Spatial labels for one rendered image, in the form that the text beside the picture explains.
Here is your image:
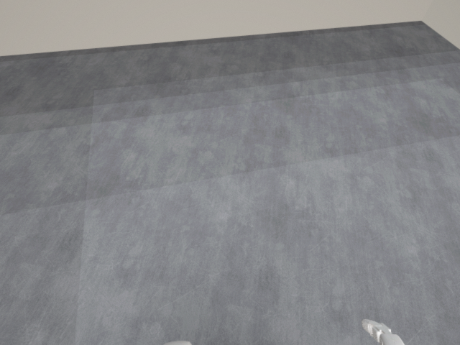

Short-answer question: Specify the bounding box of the robot right hand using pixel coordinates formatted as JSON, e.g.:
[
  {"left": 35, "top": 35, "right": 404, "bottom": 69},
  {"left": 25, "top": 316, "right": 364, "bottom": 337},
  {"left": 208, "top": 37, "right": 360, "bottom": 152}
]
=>
[{"left": 362, "top": 319, "right": 404, "bottom": 345}]

